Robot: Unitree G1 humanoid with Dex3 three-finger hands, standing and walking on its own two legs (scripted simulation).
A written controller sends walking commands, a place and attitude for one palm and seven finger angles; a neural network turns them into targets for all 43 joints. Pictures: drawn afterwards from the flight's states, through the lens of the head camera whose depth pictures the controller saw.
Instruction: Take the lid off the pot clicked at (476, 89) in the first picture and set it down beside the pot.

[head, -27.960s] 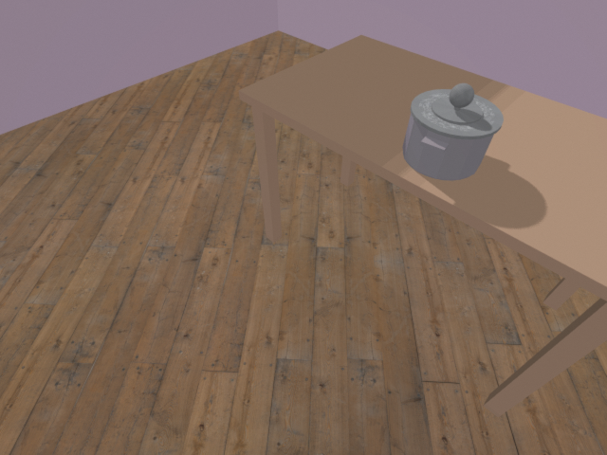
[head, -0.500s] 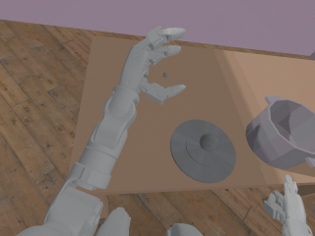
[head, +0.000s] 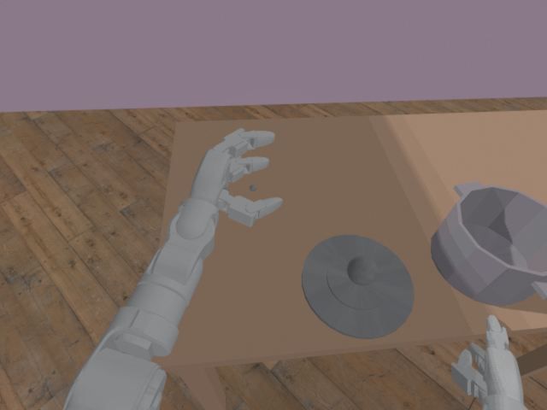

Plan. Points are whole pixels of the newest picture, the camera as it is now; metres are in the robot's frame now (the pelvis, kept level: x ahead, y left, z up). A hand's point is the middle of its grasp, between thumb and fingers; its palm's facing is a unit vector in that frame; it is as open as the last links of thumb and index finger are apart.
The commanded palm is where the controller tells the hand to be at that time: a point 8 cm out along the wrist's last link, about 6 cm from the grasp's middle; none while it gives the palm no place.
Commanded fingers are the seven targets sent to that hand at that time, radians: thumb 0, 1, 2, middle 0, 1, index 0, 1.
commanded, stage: stand still and regain balance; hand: left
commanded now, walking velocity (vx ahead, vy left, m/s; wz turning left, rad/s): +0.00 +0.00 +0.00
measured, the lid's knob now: (362, 270) +0.34 -0.14 -0.02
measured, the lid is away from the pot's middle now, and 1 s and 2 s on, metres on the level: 0.26 0.26 0.26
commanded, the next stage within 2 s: draw the hand back to the body in 0.18 s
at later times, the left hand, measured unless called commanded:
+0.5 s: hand (245, 203) +0.39 +0.06 +0.08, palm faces -0.17 -0.52 -0.83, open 11.1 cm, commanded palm +0.37 +0.09 +0.13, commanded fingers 0.00 -0.16 0.96 -0.53 -0.52 -0.53 -0.52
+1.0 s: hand (228, 227) +0.31 +0.07 +0.13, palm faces -0.09 -0.97 -0.23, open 11.0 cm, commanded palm +0.29 +0.14 +0.14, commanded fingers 0.00 -0.00 0.95 -0.48 -0.49 -0.48 -0.49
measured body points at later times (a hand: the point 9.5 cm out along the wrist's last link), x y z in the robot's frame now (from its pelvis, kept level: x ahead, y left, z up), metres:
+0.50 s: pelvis +0.01 -0.02 +0.00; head +0.00 -0.02 +0.45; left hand +0.40 +0.09 +0.13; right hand +0.18 -0.32 -0.04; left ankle +0.06 +0.10 -0.74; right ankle +0.01 -0.12 -0.74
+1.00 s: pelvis -0.03 -0.02 +0.00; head -0.05 -0.03 +0.45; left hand +0.31 +0.13 +0.14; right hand +0.17 -0.29 -0.04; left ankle +0.06 +0.10 -0.74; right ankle +0.01 -0.12 -0.74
